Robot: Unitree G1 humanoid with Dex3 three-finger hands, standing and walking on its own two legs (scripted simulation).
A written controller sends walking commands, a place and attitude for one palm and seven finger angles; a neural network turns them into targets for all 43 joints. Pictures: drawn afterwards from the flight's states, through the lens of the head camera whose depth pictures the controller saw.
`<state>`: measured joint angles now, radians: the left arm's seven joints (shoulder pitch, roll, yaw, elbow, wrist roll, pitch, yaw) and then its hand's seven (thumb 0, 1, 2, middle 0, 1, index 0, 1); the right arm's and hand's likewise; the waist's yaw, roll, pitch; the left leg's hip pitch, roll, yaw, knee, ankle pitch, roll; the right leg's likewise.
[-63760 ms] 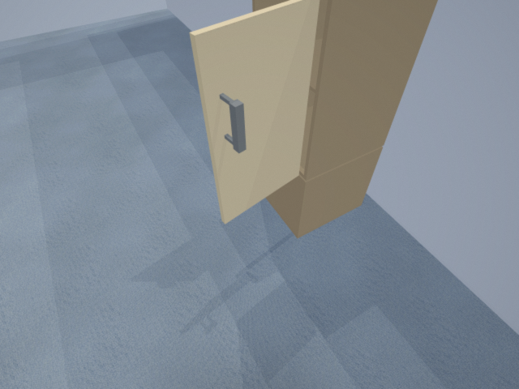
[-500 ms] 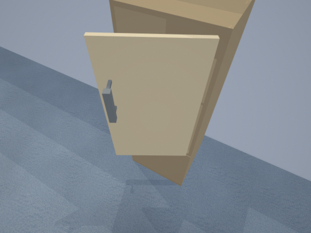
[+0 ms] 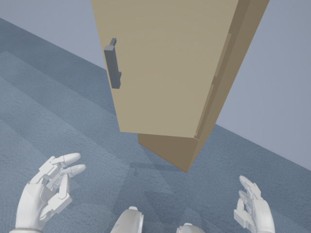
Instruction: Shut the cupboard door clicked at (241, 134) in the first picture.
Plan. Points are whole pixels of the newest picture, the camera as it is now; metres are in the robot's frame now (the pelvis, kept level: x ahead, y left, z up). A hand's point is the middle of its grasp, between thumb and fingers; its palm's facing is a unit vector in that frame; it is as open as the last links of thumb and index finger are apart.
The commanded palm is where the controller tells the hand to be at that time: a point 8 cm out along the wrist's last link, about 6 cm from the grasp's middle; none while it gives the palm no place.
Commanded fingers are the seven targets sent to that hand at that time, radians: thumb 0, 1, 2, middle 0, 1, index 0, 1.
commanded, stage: raise the hand and make a fist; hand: left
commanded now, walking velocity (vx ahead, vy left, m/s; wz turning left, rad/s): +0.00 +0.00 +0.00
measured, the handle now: (114, 64) +0.53 +0.18 +0.15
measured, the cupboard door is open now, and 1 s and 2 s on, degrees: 29 29 29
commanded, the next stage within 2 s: bring the fist close to the handle in 1.40 s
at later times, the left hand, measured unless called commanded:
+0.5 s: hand (65, 168) +0.23 +0.22 +0.10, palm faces +0.01 -1.00 -0.04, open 3.5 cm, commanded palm +0.20 +0.27 +0.11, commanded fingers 0.00 0.90 0.90 -1.13 -1.32 -1.13 -1.32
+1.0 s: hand (61, 149) +0.25 +0.22 +0.14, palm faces +0.02 -1.00 -0.05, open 3.1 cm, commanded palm +0.22 +0.27 +0.15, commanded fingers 0.00 0.90 0.90 -1.30 -1.50 -1.30 -1.50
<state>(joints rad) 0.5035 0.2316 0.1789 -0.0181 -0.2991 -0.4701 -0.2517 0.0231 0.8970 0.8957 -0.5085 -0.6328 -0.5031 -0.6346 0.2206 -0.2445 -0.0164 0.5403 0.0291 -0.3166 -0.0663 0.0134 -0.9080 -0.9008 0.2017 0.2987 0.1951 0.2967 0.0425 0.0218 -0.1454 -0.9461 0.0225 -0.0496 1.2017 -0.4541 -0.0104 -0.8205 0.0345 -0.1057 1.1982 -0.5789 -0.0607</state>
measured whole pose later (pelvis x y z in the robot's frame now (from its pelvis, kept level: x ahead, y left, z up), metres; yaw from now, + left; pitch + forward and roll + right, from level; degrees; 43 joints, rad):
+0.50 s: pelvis +0.02 +0.03 +0.03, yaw -1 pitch +11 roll -3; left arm 0.49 0.24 0.14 -0.16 -0.29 -0.34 -0.22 0.02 0.90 0.90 -0.96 -1.13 -0.96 -1.13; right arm 0.25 -0.24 0.01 0.52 0.02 -0.22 -0.06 0.02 -0.91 -0.90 0.20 0.30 0.20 0.30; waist 0.01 0.04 -0.13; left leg -0.83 0.01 -0.01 1.07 -0.44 0.03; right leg -0.69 0.02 -0.07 1.03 -0.53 -0.01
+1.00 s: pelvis +0.02 +0.03 +0.05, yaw +0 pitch +6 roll -3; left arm 0.37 0.27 0.16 -0.14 -0.29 -0.22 -0.19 0.02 0.90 0.90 -1.29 -1.49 -1.29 -1.49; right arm 0.28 -0.24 0.06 0.53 0.03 -0.22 -0.06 0.01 -0.90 -0.90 0.21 0.30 0.20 0.30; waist 0.00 0.05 -0.10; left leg -0.66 0.00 -0.02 0.93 -0.38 0.03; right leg -0.52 0.02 -0.07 0.88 -0.46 -0.01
